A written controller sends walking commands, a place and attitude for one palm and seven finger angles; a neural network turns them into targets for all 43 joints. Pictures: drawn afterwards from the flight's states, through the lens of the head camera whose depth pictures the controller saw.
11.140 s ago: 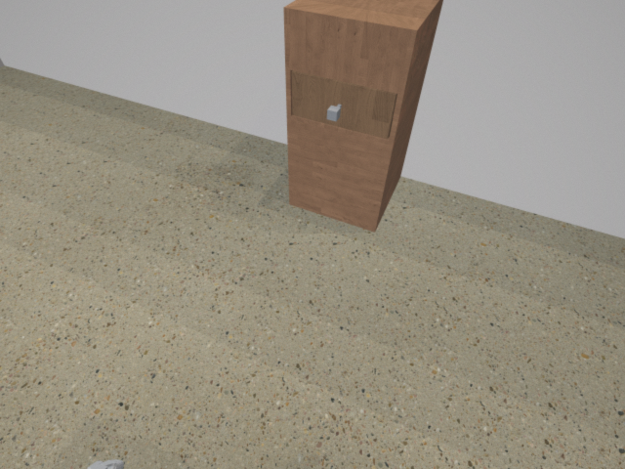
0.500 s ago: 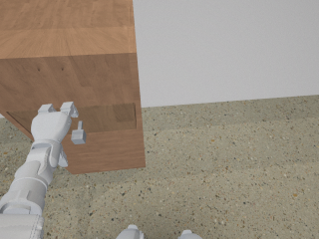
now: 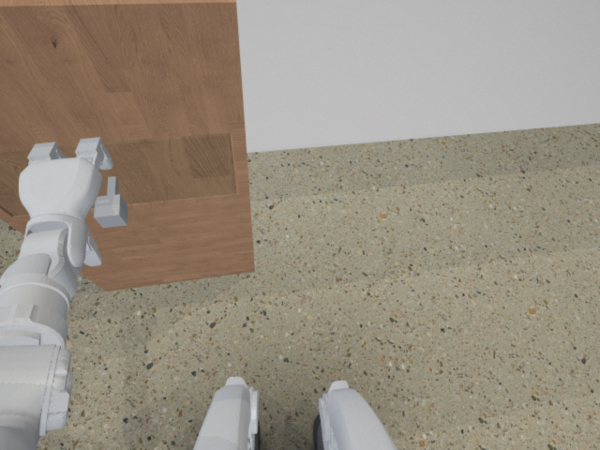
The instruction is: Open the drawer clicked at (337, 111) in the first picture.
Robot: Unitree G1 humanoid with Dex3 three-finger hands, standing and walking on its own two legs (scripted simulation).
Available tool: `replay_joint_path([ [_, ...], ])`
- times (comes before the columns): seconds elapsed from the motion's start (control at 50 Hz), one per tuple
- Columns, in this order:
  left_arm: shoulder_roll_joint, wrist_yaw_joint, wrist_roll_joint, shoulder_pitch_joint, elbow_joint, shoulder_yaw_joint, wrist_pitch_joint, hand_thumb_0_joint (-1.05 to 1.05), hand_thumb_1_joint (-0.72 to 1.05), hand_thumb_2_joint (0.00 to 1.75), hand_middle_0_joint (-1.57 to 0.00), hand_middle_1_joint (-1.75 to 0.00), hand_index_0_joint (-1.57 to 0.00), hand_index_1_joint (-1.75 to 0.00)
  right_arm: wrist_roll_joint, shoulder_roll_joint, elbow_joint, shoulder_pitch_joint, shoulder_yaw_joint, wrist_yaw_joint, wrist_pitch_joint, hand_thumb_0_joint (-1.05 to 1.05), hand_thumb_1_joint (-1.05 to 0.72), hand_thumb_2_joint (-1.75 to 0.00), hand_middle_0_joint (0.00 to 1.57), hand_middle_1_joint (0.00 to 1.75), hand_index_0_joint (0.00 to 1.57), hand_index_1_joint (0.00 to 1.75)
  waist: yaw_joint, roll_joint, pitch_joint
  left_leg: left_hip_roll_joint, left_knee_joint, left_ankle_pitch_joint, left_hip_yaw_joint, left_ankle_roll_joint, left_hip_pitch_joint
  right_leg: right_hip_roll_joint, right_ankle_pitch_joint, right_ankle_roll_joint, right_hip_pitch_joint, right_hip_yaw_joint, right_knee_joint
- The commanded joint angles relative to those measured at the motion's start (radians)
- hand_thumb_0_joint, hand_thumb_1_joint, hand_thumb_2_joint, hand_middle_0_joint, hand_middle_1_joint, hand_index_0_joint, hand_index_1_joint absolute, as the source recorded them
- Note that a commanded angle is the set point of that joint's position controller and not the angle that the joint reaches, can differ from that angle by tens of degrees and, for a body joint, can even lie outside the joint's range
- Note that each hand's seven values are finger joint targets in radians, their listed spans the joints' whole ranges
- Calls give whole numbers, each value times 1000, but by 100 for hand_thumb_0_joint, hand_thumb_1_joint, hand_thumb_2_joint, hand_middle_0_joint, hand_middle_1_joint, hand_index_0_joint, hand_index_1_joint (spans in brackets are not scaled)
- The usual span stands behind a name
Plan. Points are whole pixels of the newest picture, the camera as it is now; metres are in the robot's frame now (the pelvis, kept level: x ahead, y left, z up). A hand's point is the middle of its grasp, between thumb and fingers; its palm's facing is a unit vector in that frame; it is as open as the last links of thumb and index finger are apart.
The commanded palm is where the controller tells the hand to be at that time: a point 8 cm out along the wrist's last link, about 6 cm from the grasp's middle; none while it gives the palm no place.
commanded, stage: move the hooked fingers above the handle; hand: left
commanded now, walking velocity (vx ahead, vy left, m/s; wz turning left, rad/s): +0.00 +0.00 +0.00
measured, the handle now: (112, 200) +0.48 +0.29 -0.09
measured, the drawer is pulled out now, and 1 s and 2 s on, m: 0.00 0.00 0.00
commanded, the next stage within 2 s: lower the fingers behind the handle in 0.66 s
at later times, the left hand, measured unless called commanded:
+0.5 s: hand (85, 206) +0.44 +0.30 -0.03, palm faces -0.08 -0.03 -1.00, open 13.8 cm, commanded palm +0.44 +0.28 +0.03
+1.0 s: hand (84, 212) +0.43 +0.30 -0.04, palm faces -0.08 -0.04 -1.00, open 13.8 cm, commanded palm +0.43 +0.28 +0.01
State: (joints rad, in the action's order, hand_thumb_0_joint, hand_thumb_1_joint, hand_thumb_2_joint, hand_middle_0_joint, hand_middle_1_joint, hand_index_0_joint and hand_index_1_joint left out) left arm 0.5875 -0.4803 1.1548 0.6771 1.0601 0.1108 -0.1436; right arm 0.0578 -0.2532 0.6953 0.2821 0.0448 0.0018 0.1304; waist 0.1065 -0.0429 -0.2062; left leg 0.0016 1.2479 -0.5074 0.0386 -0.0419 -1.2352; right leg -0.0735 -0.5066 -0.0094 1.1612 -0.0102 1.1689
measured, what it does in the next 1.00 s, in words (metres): stands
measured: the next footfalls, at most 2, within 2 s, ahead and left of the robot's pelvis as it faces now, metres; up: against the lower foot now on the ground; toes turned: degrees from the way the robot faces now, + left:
none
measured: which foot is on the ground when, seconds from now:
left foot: down 0.00-1.00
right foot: down 0.00-1.00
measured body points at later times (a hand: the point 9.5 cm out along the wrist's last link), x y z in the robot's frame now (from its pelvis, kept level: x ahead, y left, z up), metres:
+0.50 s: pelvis +0.00 -0.01 +0.01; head +0.14 +0.01 +0.43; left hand +0.44 +0.29 +0.03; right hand +0.06 -0.29 -0.11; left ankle +0.03 +0.09 -0.63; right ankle +0.02 -0.13 -0.63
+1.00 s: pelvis +0.01 -0.01 +0.00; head +0.15 +0.01 +0.43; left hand +0.43 +0.30 +0.02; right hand +0.07 -0.29 -0.12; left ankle +0.03 +0.09 -0.63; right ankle +0.02 -0.13 -0.63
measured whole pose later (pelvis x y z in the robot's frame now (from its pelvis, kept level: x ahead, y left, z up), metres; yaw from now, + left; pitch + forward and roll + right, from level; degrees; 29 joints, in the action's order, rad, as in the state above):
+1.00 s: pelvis +0.01 -0.01 +0.00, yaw +0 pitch +28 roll -4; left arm 0.59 -0.46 1.13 0.60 1.03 0.12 -0.20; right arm 0.05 -0.25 0.69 0.28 0.04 0.00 0.12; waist 0.08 -0.04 -0.22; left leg -0.01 1.23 -0.52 0.04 -0.03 -1.20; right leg -0.08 -0.52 0.00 1.14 -0.01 1.16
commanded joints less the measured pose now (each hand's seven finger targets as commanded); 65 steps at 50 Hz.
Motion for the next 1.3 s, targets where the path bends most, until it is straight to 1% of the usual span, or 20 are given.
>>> replay_joint_path([
  [0.0, 283, -38, -26, 352, -216, 69, 24, 0, -50, 30, -30, -120, -30, -120, 1, -193, -51, 139, 60, -16, -8, 0, -90, -90, 20, 30, 20, 30, -17, -155, -532, -26, -168, 446, 53, 26, 612, -9, 232, 59, -95, -56, -124],
  [0.1, 274, -22, -37, 331, -227, 50, 43, 0, -50, 30, -30, -120, -30, -120, -9, -186, -47, 135, 50, -25, -9, 0, -90, -90, 20, 30, 20, 30, -15, -148, -491, -22, -194, 411, 35, 13, 594, -8, 233, 57, -138, -52, -158],
  [0.14, 298, -14, -43, 319, -218, 69, 38, 0, -50, 30, -30, -120, -30, -120, -9, -189, -45, 133, 46, -31, -12, 0, -90, -90, 20, 30, 20, 30, -12, -94, -465, -21, -202, 382, 29, 4, 560, -6, 229, 55, -168, -45, -173],
  [0.18, 286, -11, -41, 304, -220, 55, 29, 0, -50, 30, -30, -120, -30, -120, -12, -183, -47, 129, 43, -32, -16, 0, -90, -90, 20, 30, 20, 30, -21, -128, -448, -15, -208, 363, 18, 3, 547, -5, 222, 57, -173, -42, -180],
  [0.22, 273, -10, -41, 292, -180, 44, 27, 0, -50, 30, -30, -120, -30, -120, -14, -182, -45, 130, 41, -34, -19, 0, -90, -90, 20, 30, 20, 30, -5, -74, -384, -14, -211, 324, 12, -4, 499, -5, 209, 54, -175, -38, -196],
  [0.32, 240, -6, -39, 313, -128, 11, 7, 0, -50, 30, -30, -120, -30, -120, -16, -179, -49, 132, 41, -35, -35, 0, -90, -90, 20, 30, 20, 30, 15, -62, -342, -4, -195, 267, 3, -9, 436, -2, 182, 53, -151, -30, -196],
  [0.42, 310, -14, -25, 339, -173, 62, -26, 0, -50, 30, -30, -120, -30, -120, -12, -182, -51, 133, 44, -36, -41, 0, -90, -90, 20, 30, 20, 30, -3, -107, -429, -4, -160, 327, 1, -6, 454, -2, 227, 56, -152, -23, -160],
  [0.52, 307, -35, -31, 312, -206, 77, -15, 0, -50, 30, -30, -120, -30, -120, -8, -182, -55, 133, 50, -25, -32, 0, -90, -90, 20, 30, 20, 30, -20, -152, -507, -3, -142, 430, -2, 0, 514, -5, 306, 55, -170, -26, -138],
  [0.56, 309, -37, -32, 329, -215, 79, -4, 0, -50, 30, -30, -120, -30, -120, -8, -184, -49, 137, 53, -24, -28, 0, -90, -90, 20, 30, 20, 30, -10, -134, -519, -8, -140, 452, 2, 1, 526, -5, 326, 51, -175, -28, -135],
  [0.66, 328, -25, -45, 281, -234, 93, 16, 0, -50, 30, -30, -120, -30, -120, -11, -184, -52, 133, 47, -27, -17, 0, -90, -90, 20, 30, 20, 30, -25, -114, -526, -3, -155, 465, -9, -4, 523, -4, 372, 48, -245, -20, -149],
  [0.72, 291, -16, -50, 239, -238, 72, 13, 0, -50, 30, -30, -120, -30, -120, -13, -179, -53, 128, 48, -28, -15, 0, -90, -90, 20, 30, 20, 30, -26, -106, -483, -4, -171, 454, -11, -3, 529, -5, 364, 51, -251, -23, -168],
  [0.74, 266, -11, -54, 254, -230, 55, 11, 0, -50, 30, -30, -120, -30, -120, -13, -176, -50, 125, 48, -30, -16, 0, -90, -90, 20, 30, 20, 30, -9, -94, -459, -7, -171, 453, -11, -7, 527, -5, 364, 50, -238, -21, -178],
  [0.82, 260, -3, -45, 261, -163, 40, -10, 0, -50, 30, -30, -120, -30, -120, -13, -178, -42, 130, 44, -31, -21, 0, -90, -90, 20, 30, 20, 30, 4, -55, -376, -4, -161, 371, -10, -11, 437, -4, 308, 50, -200, -22, -171],
  [0.86, 288, -6, -37, 241, -187, 71, -38, 0, -50, 30, -30, -120, -30, -120, -10, -177, -46, 125, 47, -31, -22, 0, -90, -90, 20, 30, 20, 30, -18, -90, -426, -2, -147, 397, -13, -8, 455, -3, 323, 52, -196, -16, -151],
  [0.94, 247, -25, -32, 225, -196, 65, -64, 0, -50, 30, -30, -120, -30, -120, -1, -172, -46, 122, 53, -20, -21, 0, -90, -90, 20, 30, 20, 30, -16, -106, -428, -6, -121, 433, -3, -3, 457, -5, 330, 57, -149, -24, -120],
  [0.98, 265, -44, -29, 226, -172, 79, -59, 0, -50, 30, -30, -120, -30, -120, -1, -180, -47, 120, 54, -16, -18, 0, -90, -90, 20, 30, 20, 30, -12, -74, -420, -8, -107, 404, 1, -3, 429, -7, 301, 54, -126, -29, -107],
  [1.06, 312, -81, -9, 282, -228, 111, -53, 0, -50, 30, -30, -120, -30, -120, 5, -187, -48, 116, 58, -12, -17, 0, -90, -90, 20, 30, 20, 30, -24, -136, -506, -10, -88, 425, 14, 5, 467, -6, 286, 56, -90, -32, -68],
  [1.16, 282, -92, -14, 297, -206, 87, -14, 0, -50, 30, -30, -120, -30, -120, 5, -190, -41, 112, 57, -7, -14, 0, -90, -90, 20, 30, 20, 30, -13, -136, -512, -14, -79, 414, 29, 10, 476, -6, 256, 54, -49, -44, -53],
  [1.2, 258, -90, -12, 346, -201, 54, 1, 0, -50, 30, -30, -120, -30, -120, 4, -190, -37, 112, 55, -9, -18, 0, -90, -90, 20, 30, 20, 30, 6, -144, -491, -17, -82, 382, 35, 10, 474, -6, 230, 54, -20, -48, -58],
  [1.28, 299, -71, -17, 334, -194, 80, 8, 0, -50, 30, -30, -120, -30, -120, 5, -193, -33, 114, 49, -14, -22, 0, -90, -90, 20, 30, 20, 30, -9, -146, -518, -18, -73, 377, 37, 10, 470, -6, 222, 56, -23, -49, -43],
])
